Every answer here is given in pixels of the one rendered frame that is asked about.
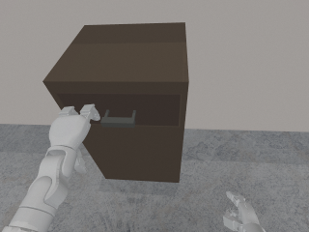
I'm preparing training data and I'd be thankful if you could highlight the robot left hand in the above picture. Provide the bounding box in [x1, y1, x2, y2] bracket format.
[48, 104, 100, 174]

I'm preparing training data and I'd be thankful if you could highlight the cabinet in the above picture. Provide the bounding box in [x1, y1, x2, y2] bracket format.
[43, 22, 189, 183]

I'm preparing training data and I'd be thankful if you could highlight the robot left forearm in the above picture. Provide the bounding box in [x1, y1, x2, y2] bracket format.
[2, 145, 77, 232]

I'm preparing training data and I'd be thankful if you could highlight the robot right forearm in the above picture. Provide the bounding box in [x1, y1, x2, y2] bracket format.
[242, 222, 266, 232]

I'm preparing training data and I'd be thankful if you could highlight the robot right hand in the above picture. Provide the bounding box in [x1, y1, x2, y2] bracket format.
[223, 190, 260, 232]

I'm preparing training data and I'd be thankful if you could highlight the handle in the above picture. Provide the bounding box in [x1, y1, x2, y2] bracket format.
[100, 109, 136, 128]

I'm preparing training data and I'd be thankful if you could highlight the drawer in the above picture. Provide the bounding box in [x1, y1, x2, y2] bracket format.
[57, 92, 181, 127]

